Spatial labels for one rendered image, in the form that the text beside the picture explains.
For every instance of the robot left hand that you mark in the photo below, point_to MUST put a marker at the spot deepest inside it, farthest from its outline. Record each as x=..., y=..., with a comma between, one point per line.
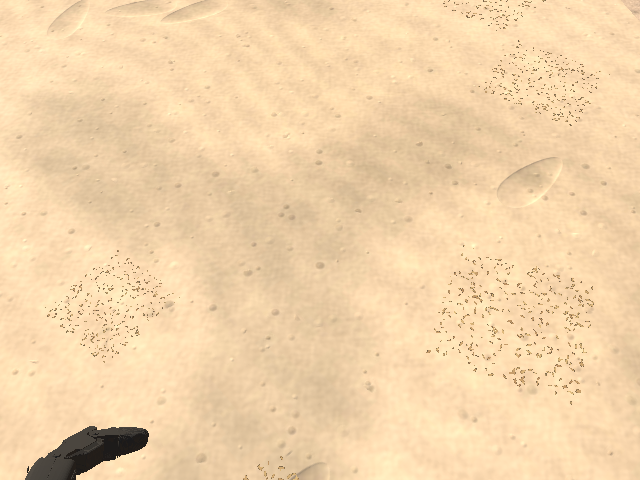
x=86, y=449

